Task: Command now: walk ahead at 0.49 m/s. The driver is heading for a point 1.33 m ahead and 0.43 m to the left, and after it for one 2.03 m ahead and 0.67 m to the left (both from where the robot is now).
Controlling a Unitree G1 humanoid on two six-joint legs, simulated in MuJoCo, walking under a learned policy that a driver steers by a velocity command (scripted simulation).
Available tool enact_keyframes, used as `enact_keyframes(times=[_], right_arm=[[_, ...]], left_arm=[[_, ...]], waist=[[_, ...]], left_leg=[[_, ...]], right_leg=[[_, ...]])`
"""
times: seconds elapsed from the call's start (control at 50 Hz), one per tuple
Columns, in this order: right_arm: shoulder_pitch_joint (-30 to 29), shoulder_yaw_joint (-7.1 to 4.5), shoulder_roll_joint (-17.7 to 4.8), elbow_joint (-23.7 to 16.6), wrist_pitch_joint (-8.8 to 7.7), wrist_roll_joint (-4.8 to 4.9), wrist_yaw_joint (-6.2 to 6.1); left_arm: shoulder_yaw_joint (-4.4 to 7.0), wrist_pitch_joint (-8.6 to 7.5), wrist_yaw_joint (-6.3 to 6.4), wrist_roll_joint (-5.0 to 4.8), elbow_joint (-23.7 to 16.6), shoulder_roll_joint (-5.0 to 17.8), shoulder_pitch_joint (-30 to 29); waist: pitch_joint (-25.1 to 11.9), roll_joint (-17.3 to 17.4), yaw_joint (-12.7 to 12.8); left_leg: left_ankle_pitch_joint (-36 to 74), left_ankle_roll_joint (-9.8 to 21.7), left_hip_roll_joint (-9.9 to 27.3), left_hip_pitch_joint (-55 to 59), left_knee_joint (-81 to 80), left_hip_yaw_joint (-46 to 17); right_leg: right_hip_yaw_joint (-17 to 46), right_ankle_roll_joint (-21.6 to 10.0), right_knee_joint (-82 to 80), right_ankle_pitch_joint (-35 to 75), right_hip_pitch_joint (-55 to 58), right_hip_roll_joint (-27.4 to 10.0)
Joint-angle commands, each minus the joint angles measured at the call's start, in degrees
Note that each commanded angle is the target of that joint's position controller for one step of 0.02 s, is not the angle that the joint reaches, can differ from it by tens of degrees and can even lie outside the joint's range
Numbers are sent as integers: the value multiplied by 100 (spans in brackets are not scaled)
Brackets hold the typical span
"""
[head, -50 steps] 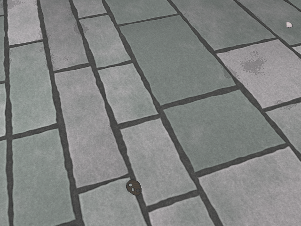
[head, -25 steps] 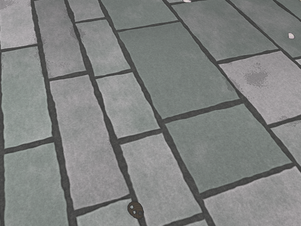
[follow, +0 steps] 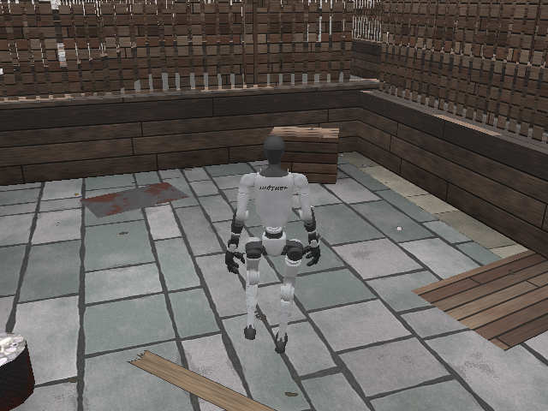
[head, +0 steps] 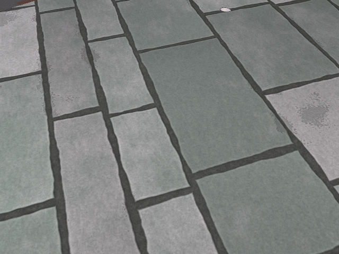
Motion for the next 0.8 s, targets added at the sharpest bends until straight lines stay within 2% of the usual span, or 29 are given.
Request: enact_keyframes(times=[0.02,0.06,0.12,0.18,0.22,0.26,0.28,0.3,0.32,0.34,0.36,0.38,0.4,0.42,0.44,0.46,0.48,0.5,0.56,0.62,0.68,0.76,0.8], right_arm=[[215,-43,-202,-193,129,-17,62],[-378,-37,-236,-404,128,26,83],[-1061,21,-140,-627,105,91,103],[-1538,46,-155,-780,85,111,94],[-1730,38,-212,-880,48,107,83],[-1552,0,-296,-882,-3,102,53],[-1225,-43,-374,-795,-29,94,17],[-611,-109,-484,-601,-63,90,-27],[331,-189,-600,-286,-115,51,-76],[1310,-317,-999,-67,-152,-97,-136],[1617,-458,-1532,-37,-127,-168,-108],[1162,-419,-1240,-67,-43,74,-40],[483,-319,-936,-176,-50,138,-20],[190,-231,-596,-202,-101,114,5],[164,-168,-401,-139,-148,103,-14],[225,-104,-226,-32,-183,116,-47],[391,-87,-225,51,-228,115,-66],[584,-90,-299,131,-266,132,-74],[905,-117,-564,203,-280,161,-85],[1197,-98,-577,200,-241,162,-86],[1553,-104,-612,230,-221,150,-96],[1790,-145,-701,198,-174,99,-131],[1691,-195,-796,129,-151,68,-167]], left_arm=[[13,-131,16,-15,-164,467,317],[-20,-114,9,-24,-149,441,549],[-63,-111,24,-32,-91,411,896],[-76,-104,68,-7,8,445,1226],[-70,-87,102,43,56,487,1313],[-50,-85,133,73,48,570,1157],[-31,-85,147,78,36,636,1059],[-12,-72,148,87,35,697,987],[-6,-50,134,45,4,719,854],[-59,-63,108,-23,-156,566,799],[-160,-42,27,-252,-241,-71,1543],[3,-13,43,-90,-209,538,1122],[31,-31,27,-43,-432,548,546],[30,-54,10,-22,-495,478,255],[48,-5,-5,38,-488,397,200],[31,79,-40,109,-470,263,328],[24,148,-74,131,-450,152,401],[29,187,-99,156,-501,137,319],[40,261,-139,179,-804,208,-385],[28,268,-144,116,-1135,274,-1247],[-12,255,-144,68,-1380,252,-1889],[-31,196,-124,14,-1700,348,-2517],[-13,131,-119,-12,-1811,459,-2516]], waist=[[315,-274,-197],[375,-313,-48],[358,-422,158],[349,-500,321],[367,-517,336],[263,-559,141],[86,-611,-27],[-227,-626,-281],[-673,-513,-694],[-1296,-171,-1025],[-1991,1170,-672],[-1731,278,-604],[-768,179,-368],[-343,-92,-242],[-131,-85,-76],[-82,16,91],[-97,80,148],[-78,96,173],[111,134,140],[267,172,-58],[215,270,-274],[182,370,-464],[148,425,-375]], left_leg=[[560,-152,218,-502,-464,114],[992,-225,200,-727,-1108,263],[1467,-262,30,-599,-2124,488],[1540,-173,-133,-621,-2734,617],[1325,-55,-208,-660,-3002,626],[890,137,-370,-255,-3248,663],[622,245,-533,208,-3329,715],[484,363,-700,856,-3491,740],[826,501,-703,2005,-3909,710],[428,779,304,3514,-3922,-345],[270,1746,2085,5116,-4377,-3308],[-321,1654,1845,4637,-4894,-3730],[-364,1422,1659,3727,-5074,-2749],[187,1232,1410,3022,-5299,-2178],[652,1020,1151,2564,-5403,-1680],[957,851,922,2225,-5499,-1274],[1244,807,851,2124,-5532,-1081],[1582,828,767,2093,-5548,-1007],[1780,901,629,2092,-5704,-866],[1961,858,492,2231,-5747,-840],[2345,782,435,2551,-5576,-865],[2754,851,536,3114,-5161,-1098],[2971,781,620,3237,-4907,-1256]], right_leg=[[1354,-507,-1328,1200,-216,-1617],[1155,-385,-1332,1708,-12,-1503],[918,-214,-1235,2382,310,-1408],[892,-216,-1101,2815,940,-1534],[892,-284,-908,3208,1395,-1686],[808,-279,-489,4206,1637,-1793],[760,-233,-83,4969,1680,-1813],[716,-184,608,5439,1701,-1779],[575,-91,1657,5085,1323,-1625],[445,-15,3193,3302,132,-1395],[182,260,5534,-1293,-2070,-249],[973,159,5991,-1599,-2627,-377],[1004,135,5787,-1067,-2872,-682],[995,144,5463,-720,-2713,-863],[982,174,5157,-581,-2467,-994],[958,240,4897,-510,-2167,-1075],[907,293,4750,-479,-2028,-1076],[817,352,4614,-435,-2060,-1091],[626,583,3993,-5,-2565,-1191],[524,789,3016,562,-2869,-1173],[457,850,2242,947,-2827,-1014],[511,802,1705,851,-2865,-865],[600,711,1411,586,-2583,-812]])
